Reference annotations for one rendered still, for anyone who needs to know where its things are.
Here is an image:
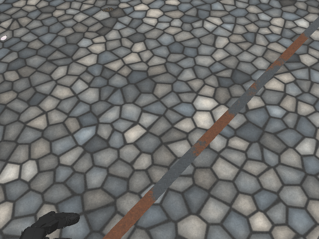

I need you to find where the left robot hand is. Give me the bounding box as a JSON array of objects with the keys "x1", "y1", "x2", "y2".
[{"x1": 19, "y1": 211, "x2": 80, "y2": 239}]

